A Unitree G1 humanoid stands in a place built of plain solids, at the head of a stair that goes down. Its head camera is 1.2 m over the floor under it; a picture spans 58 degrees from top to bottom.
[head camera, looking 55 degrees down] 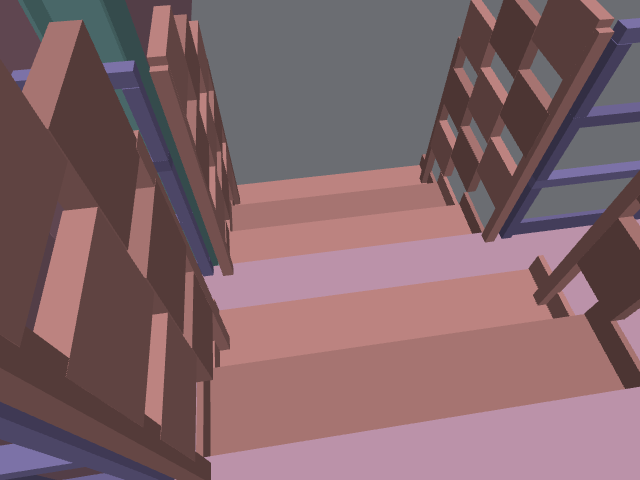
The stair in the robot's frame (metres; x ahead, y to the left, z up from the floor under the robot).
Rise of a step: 0.17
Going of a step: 0.29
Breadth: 1.32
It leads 9 degrees to the left of straight ahead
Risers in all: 3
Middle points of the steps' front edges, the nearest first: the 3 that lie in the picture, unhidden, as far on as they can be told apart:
0.27 -0.32 0.00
0.56 -0.28 -0.17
0.84 -0.24 -0.35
